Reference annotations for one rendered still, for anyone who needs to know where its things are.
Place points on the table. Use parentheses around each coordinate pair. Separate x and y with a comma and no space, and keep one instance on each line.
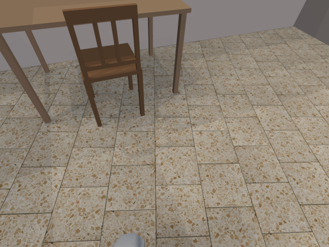
(28,15)

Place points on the robot left thigh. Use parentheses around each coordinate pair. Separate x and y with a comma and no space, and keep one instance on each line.
(130,240)

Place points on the chair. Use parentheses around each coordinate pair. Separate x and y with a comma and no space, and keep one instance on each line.
(107,62)

